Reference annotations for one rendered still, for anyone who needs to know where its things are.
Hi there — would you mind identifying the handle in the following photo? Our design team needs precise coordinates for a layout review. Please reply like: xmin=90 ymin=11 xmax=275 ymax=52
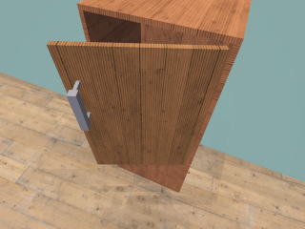
xmin=66 ymin=80 xmax=92 ymax=131

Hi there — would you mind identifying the cupboard door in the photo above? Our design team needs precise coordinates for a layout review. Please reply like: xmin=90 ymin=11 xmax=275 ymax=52
xmin=47 ymin=41 xmax=230 ymax=165

